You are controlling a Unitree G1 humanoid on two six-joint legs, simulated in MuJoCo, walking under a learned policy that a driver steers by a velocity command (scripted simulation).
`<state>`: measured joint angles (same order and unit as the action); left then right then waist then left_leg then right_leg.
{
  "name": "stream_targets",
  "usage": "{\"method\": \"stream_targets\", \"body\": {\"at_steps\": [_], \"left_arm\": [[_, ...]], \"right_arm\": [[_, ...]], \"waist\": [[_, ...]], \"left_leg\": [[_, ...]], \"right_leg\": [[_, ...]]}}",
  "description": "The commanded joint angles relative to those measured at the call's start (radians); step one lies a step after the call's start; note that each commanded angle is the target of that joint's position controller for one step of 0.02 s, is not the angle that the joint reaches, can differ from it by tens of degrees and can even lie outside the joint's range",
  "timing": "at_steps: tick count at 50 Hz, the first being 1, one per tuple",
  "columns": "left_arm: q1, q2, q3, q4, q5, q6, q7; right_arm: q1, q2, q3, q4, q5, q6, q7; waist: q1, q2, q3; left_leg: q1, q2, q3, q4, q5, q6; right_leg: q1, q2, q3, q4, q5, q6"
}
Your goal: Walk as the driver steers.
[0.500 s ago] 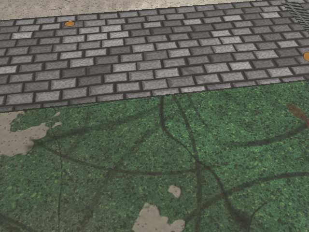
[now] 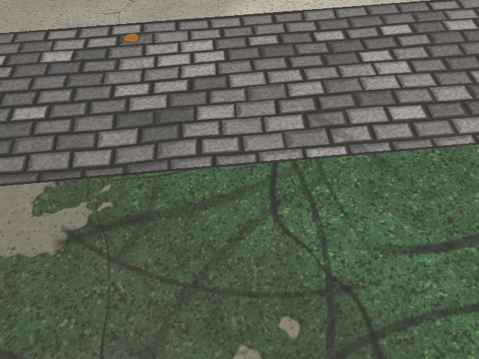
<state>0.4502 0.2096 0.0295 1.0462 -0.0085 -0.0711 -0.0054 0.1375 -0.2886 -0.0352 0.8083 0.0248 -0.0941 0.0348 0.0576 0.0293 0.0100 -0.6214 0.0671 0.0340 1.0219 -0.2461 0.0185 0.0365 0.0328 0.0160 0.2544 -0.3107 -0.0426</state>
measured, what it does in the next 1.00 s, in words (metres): walks ahead: left foot, then right foot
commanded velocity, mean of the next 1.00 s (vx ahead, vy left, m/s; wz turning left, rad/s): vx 0.48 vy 0.00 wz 0.12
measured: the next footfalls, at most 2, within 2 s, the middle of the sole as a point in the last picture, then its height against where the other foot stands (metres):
left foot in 0.20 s outside the picture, level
right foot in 0.74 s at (309, 331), level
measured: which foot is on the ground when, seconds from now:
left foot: up 0.00-0.18, down 0.20-0.76, up 0.78-1.00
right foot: down 0.00-0.20, up 0.22-0.72, down 0.74-1.00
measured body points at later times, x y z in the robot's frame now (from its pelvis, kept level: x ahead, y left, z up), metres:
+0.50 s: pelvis +0.26 +0.06 +0.01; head +0.28 +0.06 +0.46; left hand +0.41 +0.33 -0.11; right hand +0.28 -0.21 -0.13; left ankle +0.26 +0.14 -0.74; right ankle +0.40 -0.12 -0.67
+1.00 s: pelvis +0.54 -0.01 +0.00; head +0.56 -0.01 +0.45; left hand +0.55 +0.27 -0.12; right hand +0.69 -0.27 -0.12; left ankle +0.58 +0.17 -0.67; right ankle +0.54 -0.11 -0.74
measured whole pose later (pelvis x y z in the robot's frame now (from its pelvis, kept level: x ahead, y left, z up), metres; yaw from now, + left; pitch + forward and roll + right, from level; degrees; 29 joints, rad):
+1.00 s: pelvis +0.54 -0.01 +0.00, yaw +9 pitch +0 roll -2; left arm 0.27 0.25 0.06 0.92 0.02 -0.11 -0.01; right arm 0.22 -0.31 -0.07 0.84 0.02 -0.04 -0.01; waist 0.03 0.05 0.04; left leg -0.62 0.10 -0.07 1.03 -0.22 0.01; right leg -0.12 0.02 -0.15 0.29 -0.18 -0.04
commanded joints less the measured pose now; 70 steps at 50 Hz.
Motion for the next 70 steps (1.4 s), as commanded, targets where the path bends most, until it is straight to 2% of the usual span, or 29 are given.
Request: {"method": "stream_targets", "body": {"at_steps": [1,6,9,10,11,12,13,15,19,24,32,35,37,38,39,40,41,42,45,49,54,58,60,61,62,63,64,66,70], "left_arm": [[-0.033,0.168,0.020,-0.060,0.002,-0.007,0.027],[0.007,0.209,0.038,-0.039,-0.016,-0.020,0.027],[-0.015,0.213,0.043,-0.054,0.009,0.010,0.024],[-0.005,0.180,0.029,-0.076,0.025,0.016,0.024],[0.150,0.008,-0.015,-0.082,0.016,-0.001,0.011],[0.094,0.098,0.002,-0.071,-0.007,-0.029,0.001],[-0.024,0.174,0.025,-0.117,-0.039,-0.043,-0.003],[-0.111,0.171,0.030,-0.140,-0.026,-0.047,0.011],[-0.081,0.123,0.031,-0.142,-0.006,-0.003,0.022],[-0.277,0.128,0.033,-0.217,0.011,-0.006,0.022],[-0.523,0.117,0.016,-0.308,-0.008,-0.032,-0.017],[-0.472,0.162,0.030,-0.311,-0.010,-0.047,-0.026],[-0.227,0.243,0.070,-0.246,-0.004,-0.056,-0.015],[-0.035,0.325,0.092,-0.219,0.011,-0.052,-0.004],[-0.004,0.364,0.101,-0.193,0.014,-0.040,-0.009],[-0.039,0.243,0.070,-0.214,0.012,-0.041,-0.010],[-0.115,0.196,0.055,-0.227,0.009,-0.044,-0.007],[-0.184,0.174,0.047,-0.234,0.010,-0.046,-0.009],[-0.262,0.136,0.041,-0.226,0.023,-0.054,-0.008],[-0.259,0.173,0.053,-0.193,0.027,-0.056,0.002],[-0.225,0.210,0.057,-0.159,0.010,-0.030,0.021],[-0.237,0.239,0.068,-0.130,-0.020,-0.004,0.026],[-0.193,0.210,0.060,-0.117,-0.008,0.004,0.026],[-0.121,0.156,0.039,-0.129,0.030,-0.001,0.020],[-0.032,0.083,0.008,-0.104,0.026,0.004,0.009],[-0.071,0.151,0.028,-0.088,-0.001,0.020,0.004],[-0.150,0.166,0.033,-0.112,-0.020,0.036,0.009],[-0.204,0.169,0.041,-0.114,-0.002,0.069,0.039],[-0.168,0.133,0.038,-0.088,0.006,0.090,0.064]], "right_arm": [[-0.202,0.019,0.024,-0.133,-0.009,-0.012,0.015],[-0.220,-0.077,-0.005,-0.159,0.005,-0.002,0.003],[0.079,-0.149,-0.053,-0.071,0.006,0.009,-0.009],[0.245,-0.189,-0.068,-0.032,0.000,0.017,-0.018],[0.310,-0.265,-0.080,0.000,-0.020,0.016,-0.008],[0.278,-0.163,-0.053,-0.003,-0.016,0.013,-0.003],[0.171,-0.131,-0.042,-0.013,-0.013,0.005,-0.002],[0.041,-0.097,-0.033,-0.030,-0.028,-0.011,0.005],[0.035,-0.071,-0.026,0.002,-0.030,-0.028,0.008],[0.127,-0.128,-0.039,0.042,-0.024,-0.019,-0.025],[0.277,-0.145,-0.043,0.112,-0.004,0.016,-0.039],[0.259,-0.171,-0.054,0.109,-0.001,0.033,-0.044],[0.234,-0.142,-0.041,0.093,-0.010,0.037,-0.043],[0.233,-0.073,-0.015,0.056,-0.036,0.033,-0.041],[0.358,0.026,0.009,0.048,-0.011,0.013,-0.037],[0.299,-0.100,-0.019,0.063,0.017,0.004,-0.040],[0.223,-0.142,-0.036,0.040,0.030,0.000,-0.042],[0.193,-0.128,-0.037,0.039,0.024,0.003,-0.047],[0.198,-0.070,-0.043,0.032,0.013,0.034,-0.042],[0.148,-0.032,-0.038,-0.014,-0.008,0.058,-0.043],[0.009,-0.002,-0.017,-0.058,-0.025,0.047,-0.016],[0.013,-0.063,-0.034,-0.073,-0.033,0.046,-0.004],[0.128,-0.147,-0.068,-0.032,-0.041,0.042,-0.016],[0.183,-0.225,-0.082,-0.032,-0.060,0.048,-0.030],[0.173,-0.165,-0.055,-0.030,-0.064,0.055,-0.033],[0.149,-0.101,-0.037,-0.035,-0.041,0.059,-0.022],[0.078,-0.090,-0.033,-0.038,-0.030,0.058,-0.018],[-0.028,-0.083,-0.030,-0.044,-0.034,0.058,-0.022],[-0.085,-0.072,-0.032,-0.028,-0.054,0.060,-0.038]], "waist": [[0.006,-0.106,0.121],[-0.036,-0.134,0.114],[-0.192,-0.149,-0.097],[-0.248,-0.075,-0.209],[-0.152,0.253,-0.384],[-0.175,0.190,-0.337],[-0.149,0.132,-0.144],[-0.084,-0.003,-0.022],[-0.020,0.043,-0.002],[-0.066,0.006,0.050],[-0.147,0.003,0.085],[-0.095,0.040,0.051],[0.027,0.030,-0.109],[0.091,-0.093,-0.292],[0.019,-0.370,-0.394],[0.053,-0.230,-0.308],[0.041,-0.181,-0.178],[0.010,-0.116,-0.117],[-0.050,-0.142,-0.029],[-0.079,-0.088,0.033],[-0.037,-0.089,-0.001],[-0.079,-0.113,-0.036],[-0.124,-0.026,-0.118],[-0.101,0.137,-0.239],[-0.068,0.242,-0.380],[-0.088,0.119,-0.379],[-0.079,0.085,-0.245],[-0.049,0.046,-0.123],[-0.018,0.096,-0.118]], "left_leg": [[-0.007,-0.009,0.036,-0.282,0.189,-0.029],[0.129,-0.048,-0.003,-0.485,0.274,0.027],[0.483,-0.112,0.039,-0.464,0.192,0.096],[0.774,0.029,-0.122,-0.433,0.141,0.145],[1.053,0.292,-0.654,-0.599,-0.192,0.317],[0.978,0.292,-0.843,-0.775,-0.334,0.296],[0.812,0.275,-0.696,-0.795,-0.310,0.249],[0.529,0.201,-0.445,-0.832,-0.047,0.217],[0.366,0.136,-0.267,-0.917,0.065,0.226],[0.425,0.132,-0.200,-0.955,0.109,0.224],[0.590,0.158,-0.154,-0.869,0.187,0.189],[0.641,0.188,-0.207,-0.775,0.290,0.168],[0.551,0.099,-0.153,-0.491,0.467,0.119],[0.350,0.014,-0.093,-0.162,0.214,0.075],[-0.008,-0.129,-0.081,0.124,-0.331,0.025],[-0.096,-0.073,-0.186,0.235,-0.327,0.030],[-0.135,-0.030,-0.172,0.246,-0.227,0.039],[-0.097,0.014,-0.155,0.219,-0.141,0.031],[0.003,0.069,-0.146,0.142,-0.019,0.012],[-0.012,0.047,-0.129,-0.009,0.047,-0.023],[0.132,-0.002,-0.033,-0.362,0.269,-0.021],[0.200,-0.025,-0.040,-0.476,0.214,0.037],[0.436,-0.039,-0.040,-0.583,0.544,0.082],[0.718,0.149,-0.233,-0.480,1.031,0.174],[0.839,0.333,-0.465,-0.513,1.086,0.348],[0.744,0.292,-0.449,-0.570,0.844,0.333],[0.644,0.249,-0.378,-0.615,0.653,0.291],[0.444,0.194,-0.313,-0.701,0.359,0.229],[0.291,0.137,-0.227,-0.763,0.181,0.209]], "right_leg": [[-0.137,-0.186,0.096,-0.166,0.392,-0.138],[-0.020,-0.263,0.078,-0.138,0.537,-0.103],[0.000,-0.222,0.019,0.259,0.943,-0.048],[-0.218,-0.182,0.010,0.547,0.697,-0.027],[-0.552,0.025,0.015,0.949,-0.060,0.028],[-0.652,0.011,0.141,1.087,-0.233,0.007],[-0.736,-0.042,0.112,1.125,-0.160,-0.010],[-0.655,-0.136,0.077,1.023,0.000,-0.015],[-0.557,-0.188,0.068,0.886,0.063,0.007],[-0.709,-0.194,0.054,0.596,0.302,0.056],[-0.668,-0.123,0.015,0.271,0.365,0.050],[-0.557,-0.093,0.014,0.212,0.253,0.022],[-0.183,-0.085,0.002,0.191,0.249,-0.033],[0.128,-0.290,0.213,0.232,0.250,-0.099],[0.389,-0.474,0.630,0.112,0.044,-0.226],[0.309,-0.441,0.618,0.056,-0.049,-0.190],[0.188,-0.412,0.456,0.040,0.000,-0.147],[0.067,-0.372,0.349,0.009,0.093,-0.129],[-0.121,-0.301,0.146,-0.084,0.222,-0.115],[-0.192,-0.288,-0.018,-0.091,0.623,-0.149],[-0.165,-0.250,-0.129,-0.051,0.736,-0.134],[-0.065,-0.290,-0.101,0.091,0.735,-0.094],[-0.107,-0.193,-0.144,0.324,0.649,-0.021],[-0.316,-0.108,-0.165,0.573,0.249,0.037],[-0.454,-0.030,-0.060,0.807,-0.386,0.085],[-0.450,-0.064,0.047,0.858,-0.417,0.087],[-0.520,-0.084,0.030,0.863,-0.384,0.087],[-0.505,-0.120,0.033,0.786,-0.268,0.097],[-0.335,-0.106,0.007,0.593,-0.142,0.102]]}}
